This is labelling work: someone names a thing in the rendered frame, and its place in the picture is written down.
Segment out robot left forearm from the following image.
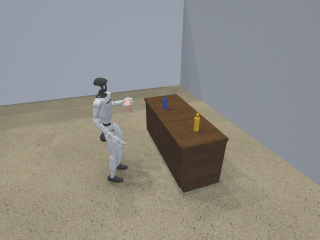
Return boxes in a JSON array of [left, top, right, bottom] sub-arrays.
[[112, 100, 124, 107]]

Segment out robot right forearm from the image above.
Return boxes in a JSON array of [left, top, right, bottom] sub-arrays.
[[93, 119, 114, 138]]

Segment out robot right hand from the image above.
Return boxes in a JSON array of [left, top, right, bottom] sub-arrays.
[[110, 135, 127, 149]]

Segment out right robot foot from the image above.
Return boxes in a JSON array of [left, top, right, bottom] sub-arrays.
[[107, 175, 123, 183]]

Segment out humanoid robot torso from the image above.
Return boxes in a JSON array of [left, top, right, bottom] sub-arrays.
[[94, 92, 114, 133]]

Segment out sponge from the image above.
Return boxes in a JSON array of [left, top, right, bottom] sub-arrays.
[[125, 99, 133, 113]]

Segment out robot left hand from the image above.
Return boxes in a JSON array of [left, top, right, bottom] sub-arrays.
[[123, 97, 134, 108]]

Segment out table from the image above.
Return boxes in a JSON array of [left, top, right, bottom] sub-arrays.
[[144, 94, 229, 193]]

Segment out robot right upper arm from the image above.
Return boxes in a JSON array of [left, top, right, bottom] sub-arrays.
[[92, 99, 102, 123]]

